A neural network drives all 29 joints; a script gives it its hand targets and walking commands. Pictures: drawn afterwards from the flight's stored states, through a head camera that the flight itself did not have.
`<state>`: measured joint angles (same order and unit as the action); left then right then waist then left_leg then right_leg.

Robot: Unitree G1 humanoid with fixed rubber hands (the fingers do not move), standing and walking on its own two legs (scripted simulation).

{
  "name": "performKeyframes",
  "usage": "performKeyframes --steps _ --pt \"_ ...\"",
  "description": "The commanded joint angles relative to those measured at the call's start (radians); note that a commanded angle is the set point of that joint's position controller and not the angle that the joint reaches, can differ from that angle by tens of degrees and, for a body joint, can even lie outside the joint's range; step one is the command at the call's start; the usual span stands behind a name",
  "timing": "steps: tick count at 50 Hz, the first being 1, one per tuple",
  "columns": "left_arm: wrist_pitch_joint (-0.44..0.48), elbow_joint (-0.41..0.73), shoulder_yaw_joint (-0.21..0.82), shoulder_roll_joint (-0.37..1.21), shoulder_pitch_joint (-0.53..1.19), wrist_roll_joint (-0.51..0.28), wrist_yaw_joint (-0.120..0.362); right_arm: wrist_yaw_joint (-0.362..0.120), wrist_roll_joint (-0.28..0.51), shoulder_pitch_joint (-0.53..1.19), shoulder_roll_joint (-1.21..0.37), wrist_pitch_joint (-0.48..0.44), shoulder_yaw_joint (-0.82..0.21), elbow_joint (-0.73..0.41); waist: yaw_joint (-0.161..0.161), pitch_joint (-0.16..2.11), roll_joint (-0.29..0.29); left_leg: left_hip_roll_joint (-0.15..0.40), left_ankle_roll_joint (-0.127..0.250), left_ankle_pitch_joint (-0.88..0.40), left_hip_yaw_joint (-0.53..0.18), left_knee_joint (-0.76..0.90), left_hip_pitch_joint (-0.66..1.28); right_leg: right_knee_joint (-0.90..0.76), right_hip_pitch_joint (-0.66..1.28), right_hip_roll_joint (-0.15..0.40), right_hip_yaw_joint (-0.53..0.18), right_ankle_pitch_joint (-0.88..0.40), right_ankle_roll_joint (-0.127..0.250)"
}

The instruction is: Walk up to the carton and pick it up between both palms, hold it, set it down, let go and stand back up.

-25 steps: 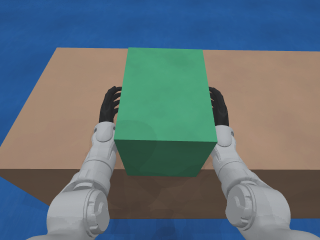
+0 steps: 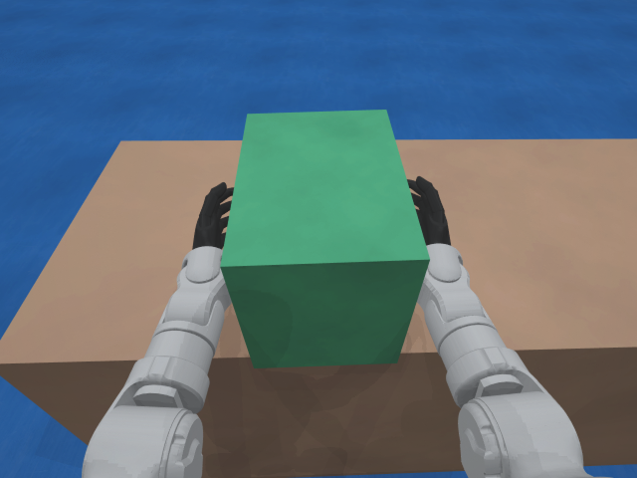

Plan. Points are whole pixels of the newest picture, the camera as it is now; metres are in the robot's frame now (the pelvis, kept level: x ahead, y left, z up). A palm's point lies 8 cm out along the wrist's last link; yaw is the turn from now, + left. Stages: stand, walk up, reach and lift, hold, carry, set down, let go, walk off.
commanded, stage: reach and lift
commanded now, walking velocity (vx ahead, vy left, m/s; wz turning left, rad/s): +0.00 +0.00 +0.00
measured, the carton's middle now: (321, 237) +0.43 -0.02 +0.10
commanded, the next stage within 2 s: hold in 1.44 s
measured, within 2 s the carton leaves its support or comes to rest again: neither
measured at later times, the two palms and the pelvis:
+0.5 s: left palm (194, 206) +0.39 +0.13 +0.19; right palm (448, 220) +0.36 -0.16 +0.18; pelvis +0.00 +0.02 +0.00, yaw +1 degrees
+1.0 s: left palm (197, 198) +0.38 +0.12 +0.21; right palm (462, 209) +0.36 -0.17 +0.20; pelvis -0.02 +0.00 +0.00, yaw +1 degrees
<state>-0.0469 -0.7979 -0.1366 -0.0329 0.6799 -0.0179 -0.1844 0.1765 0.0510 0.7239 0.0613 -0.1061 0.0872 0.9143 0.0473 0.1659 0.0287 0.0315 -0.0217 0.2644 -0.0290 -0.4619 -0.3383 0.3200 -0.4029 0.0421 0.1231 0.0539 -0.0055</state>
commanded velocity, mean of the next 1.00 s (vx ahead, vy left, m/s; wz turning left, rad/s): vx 0.00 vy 0.00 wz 0.00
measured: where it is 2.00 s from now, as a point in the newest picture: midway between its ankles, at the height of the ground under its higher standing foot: outside the picture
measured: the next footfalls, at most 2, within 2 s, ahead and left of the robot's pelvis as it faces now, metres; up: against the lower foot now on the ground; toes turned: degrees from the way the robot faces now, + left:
none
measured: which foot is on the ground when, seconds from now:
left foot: down 0.00-1.00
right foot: down 0.00-1.00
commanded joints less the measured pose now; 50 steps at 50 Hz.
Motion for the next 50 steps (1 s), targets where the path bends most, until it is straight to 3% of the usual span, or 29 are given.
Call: performKeyframes --steps 1,7,11,14,17,21,24,27,33,38,43,46,50 --pt "-0.065 0.473 0.435 0.775 1.037 -0.015 0.133 -0.156 0.03 0.932 -0.725 0.072 -0.375 -0.367 0.022 0.618 -0.04 -0.081 -0.025 -0.32 -0.028 0.079 0.046 0.063 0.592 -0.087 -0.076 -0.169 -0.007" --pt "-0.272 0.346 0.249 0.713 0.945 0.097 0.207 -0.143 0.048 0.948 -0.646 0.203 -0.21 -0.287 0.051 0.353 -0.028 -0.087 -0.033 -0.238 -0.019 0.145 0.097 0.0 0.662 -0.078 -0.066 -0.121 -0.012" --pt "-0.332 0.394 0.205 0.678 0.931 0.136 0.255 -0.14 0.051 0.914 -0.615 0.224 -0.165 -0.28 0.089 0.321 0.003 -0.093 -0.055 -0.3 -0.002 0.147 0.156 0.001 0.735 -0.079 -0.049 -0.207 -0.02" --pt "-0.385 0.408 0.17 0.651 0.857 0.185 0.285 -0.141 0.061 0.877 -0.577 0.235 -0.164 -0.29 0.094 0.249 0.018 -0.092 -0.064 -0.345 0.005 0.153 0.186 -0.002 0.764 -0.082 -0.033 -0.232 -0.024" --pt "-0.432 0.463 0.199 0.666 0.837 0.192 0.305 -0.143 0.07 0.897 -0.558 0.231 -0.179 -0.366 0.107 0.228 0.029 -0.086 -0.078 -0.406 0.008 0.14 0.228 -0.007 0.736 -0.094 -0.015 -0.222 -0.025" --pt "-0.458 0.544 0.259 0.68 0.834 0.174 0.298 -0.147 0.103 0.929 -0.558 0.219 -0.247 -0.482 0.105 0.289 0.029 -0.079 -0.084 -0.502 -0.002 0.108 0.291 -0.006 0.723 -0.103 -0.006 -0.252 -0.021" --pt "-0.477 0.57 0.301 0.697 0.846 0.154 0.284 -0.149 0.117 0.971 -0.558 0.222 -0.277 -0.555 0.101 0.291 0.024 -0.073 -0.077 -0.474 -0.009 0.107 0.293 -0.012 0.674 -0.108 -0.006 -0.195 -0.015" --pt "-0.484 0.649 0.377 0.736 0.85 0.109 0.259 -0.149 0.154 1.005 -0.571 0.222 -0.344 -0.657 0.093 0.371 0.029 -0.063 -0.081 -0.543 -0.022 0.081 0.331 -0.003 0.662 -0.121 -0.007 -0.223 -0.006" --pt "-0.539 0.617 0.343 0.721 0.866 0.127 0.252 -0.147 0.15 1.021 -0.602 0.284 -0.331 -0.638 0.075 0.303 -0.003 -0.07 -0.029 -0.287 -0.01 0.148 0.205 -0.015 0.672 -0.103 -0.028 -0.102 -0.008" --pt "-0.547 0.651 0.349 0.713 0.9 0.106 0.245 -0.141 0.172 1.021 -0.631 0.317 -0.339 -0.658 0.083 0.379 -0.002 -0.079 -0.024 -0.293 -0.004 0.134 0.203 -0.001 0.701 -0.101 -0.04 -0.149 -0.015" --pt "-0.585 0.543 0.257 0.666 0.824 0.161 0.272 -0.126 0.153 0.999 -0.62 0.358 -0.298 -0.602 0.075 0.276 -0.034 -0.089 0.003 -0.156 0.009 0.18 0.117 -0.014 0.744 -0.09 -0.046 -0.097 -0.024" --pt "-0.587 0.557 0.25 0.657 0.851 0.166 0.286 -0.123 0.152 0.977 -0.623 0.374 -0.281 -0.56 0.091 0.257 -0.018 -0.091 -0.004 -0.151 0.013 0.186 0.112 -0.011 0.747 -0.092 -0.04 -0.087 -0.025" --pt "-0.569 0.624 0.288 0.659 0.9 0.121 0.286 -0.114 0.178 1.026 -0.666 0.372 -0.33 -0.659 0.092 0.373 -0.026 -0.105 -0.008 -0.233 0.014 0.148 0.123 0.015 0.797 -0.092 -0.045 -0.204 -0.039"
